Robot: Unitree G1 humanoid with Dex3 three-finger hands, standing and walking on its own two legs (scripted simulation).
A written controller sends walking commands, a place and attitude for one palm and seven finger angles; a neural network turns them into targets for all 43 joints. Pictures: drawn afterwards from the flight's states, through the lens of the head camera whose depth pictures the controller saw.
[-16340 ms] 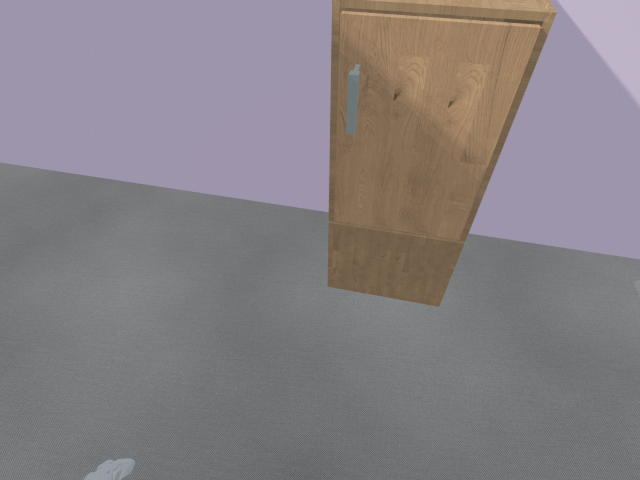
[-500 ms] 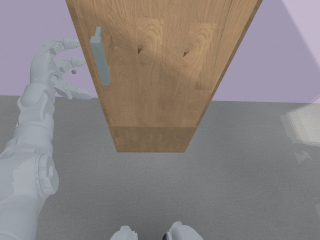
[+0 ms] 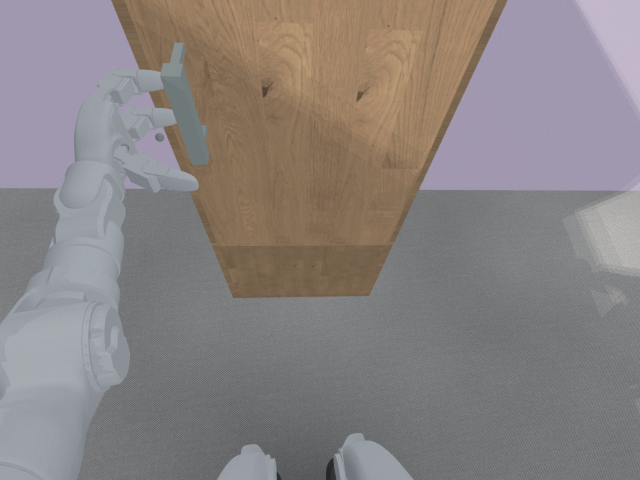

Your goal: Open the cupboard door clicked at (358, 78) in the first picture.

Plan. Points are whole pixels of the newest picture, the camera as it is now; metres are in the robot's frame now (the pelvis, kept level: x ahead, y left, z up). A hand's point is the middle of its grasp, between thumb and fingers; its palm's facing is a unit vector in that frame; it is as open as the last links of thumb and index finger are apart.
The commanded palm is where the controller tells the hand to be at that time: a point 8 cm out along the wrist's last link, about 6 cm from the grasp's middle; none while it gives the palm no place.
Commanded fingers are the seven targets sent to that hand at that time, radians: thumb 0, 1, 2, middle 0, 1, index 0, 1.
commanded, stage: slide the fingers in behind the handle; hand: left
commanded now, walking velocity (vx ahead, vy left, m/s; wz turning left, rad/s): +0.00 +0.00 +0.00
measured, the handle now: (190, 108) +0.56 +0.12 +0.10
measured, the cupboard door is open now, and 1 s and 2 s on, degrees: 0 0 1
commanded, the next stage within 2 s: close the thumb around the handle in 1.16 s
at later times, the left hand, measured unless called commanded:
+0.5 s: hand (188, 144) +0.49 +0.12 +0.10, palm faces -0.08 -1.00 -0.02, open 14.0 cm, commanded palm +0.48 +0.16 +0.10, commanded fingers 0.00 -0.50 0.30 -0.30 -1.20 -0.30 -1.20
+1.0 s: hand (205, 140) +0.50 +0.10 +0.10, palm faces -0.06 -1.00 -0.01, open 14.0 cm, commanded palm +0.48 +0.15 +0.10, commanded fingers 0.00 -0.50 0.30 -0.30 -1.20 -0.30 -1.20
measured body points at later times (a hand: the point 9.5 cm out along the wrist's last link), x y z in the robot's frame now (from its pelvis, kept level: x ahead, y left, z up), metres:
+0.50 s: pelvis +0.00 +0.00 +0.00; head +0.10 +0.00 +0.44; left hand +0.49 +0.17 +0.11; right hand +0.01 -0.26 -0.12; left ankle -0.01 +0.09 -0.68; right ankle +0.00 -0.10 -0.68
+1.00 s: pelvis +0.00 -0.01 +0.00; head +0.10 -0.01 +0.44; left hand +0.50 +0.15 +0.10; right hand +0.00 -0.27 -0.12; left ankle -0.01 +0.09 -0.68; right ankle +0.00 -0.10 -0.68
